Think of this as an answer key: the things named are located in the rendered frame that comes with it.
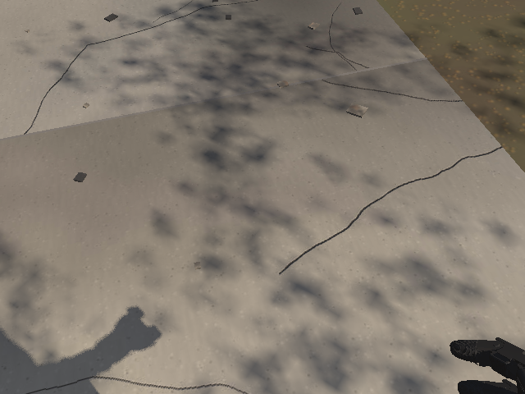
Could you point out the robot right hand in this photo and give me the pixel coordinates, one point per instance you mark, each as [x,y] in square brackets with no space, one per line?
[502,356]

